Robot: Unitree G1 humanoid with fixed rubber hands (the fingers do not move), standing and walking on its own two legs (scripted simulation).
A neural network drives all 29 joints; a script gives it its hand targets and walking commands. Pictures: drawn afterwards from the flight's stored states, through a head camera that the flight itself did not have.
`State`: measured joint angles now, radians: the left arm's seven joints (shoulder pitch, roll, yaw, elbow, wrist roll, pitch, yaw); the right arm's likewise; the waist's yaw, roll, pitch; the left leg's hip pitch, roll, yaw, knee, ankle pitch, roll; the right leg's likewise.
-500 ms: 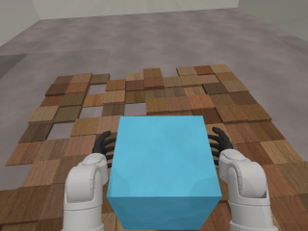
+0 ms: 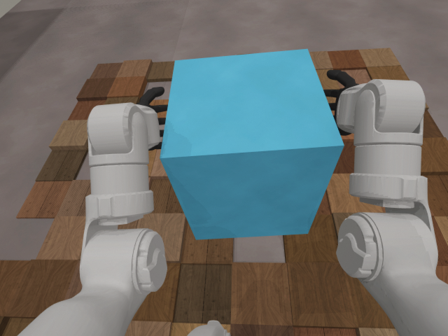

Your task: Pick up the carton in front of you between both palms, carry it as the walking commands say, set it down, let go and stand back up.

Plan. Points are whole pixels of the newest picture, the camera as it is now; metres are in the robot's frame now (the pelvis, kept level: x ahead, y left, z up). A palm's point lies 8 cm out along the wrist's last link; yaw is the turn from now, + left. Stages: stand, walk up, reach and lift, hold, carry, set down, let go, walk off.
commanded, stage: carry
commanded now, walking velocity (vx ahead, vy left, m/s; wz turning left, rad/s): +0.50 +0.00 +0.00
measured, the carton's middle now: (246, 153) +0.41 +0.02 +0.11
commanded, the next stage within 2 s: none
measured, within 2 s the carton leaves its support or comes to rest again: neither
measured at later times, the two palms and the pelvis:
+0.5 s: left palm (207, 47) +0.73 +0.13 +0.12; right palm (332, 36) +0.76 -0.17 +0.12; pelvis +0.37 -0.04 +0.01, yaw +1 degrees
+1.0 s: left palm (221, 5) +1.09 +0.14 +0.07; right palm (313, 1) +1.07 -0.16 +0.08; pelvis +0.73 +0.00 -0.03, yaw +1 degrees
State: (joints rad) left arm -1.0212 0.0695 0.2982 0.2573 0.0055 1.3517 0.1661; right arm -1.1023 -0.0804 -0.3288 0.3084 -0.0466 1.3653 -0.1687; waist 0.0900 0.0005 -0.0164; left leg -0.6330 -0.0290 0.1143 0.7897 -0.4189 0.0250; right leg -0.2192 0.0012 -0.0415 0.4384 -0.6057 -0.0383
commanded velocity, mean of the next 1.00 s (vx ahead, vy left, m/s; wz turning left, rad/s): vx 0.50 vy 0.00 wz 0.00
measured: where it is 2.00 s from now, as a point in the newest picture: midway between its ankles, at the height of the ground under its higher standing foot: (254, 129)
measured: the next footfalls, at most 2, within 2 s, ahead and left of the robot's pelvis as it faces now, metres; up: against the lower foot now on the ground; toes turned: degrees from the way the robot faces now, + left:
left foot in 0.02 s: +0.15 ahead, +0.08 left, +0.01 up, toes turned +4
right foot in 0.36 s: +0.46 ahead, -0.09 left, +0.01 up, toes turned -2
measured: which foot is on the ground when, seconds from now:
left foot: up 0.00-0.00, down 0.02-0.36, up 0.38-0.86, down 0.88-1.00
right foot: down 0.00-0.06, up 0.08-0.34, down 0.36-0.86, up 0.88-1.00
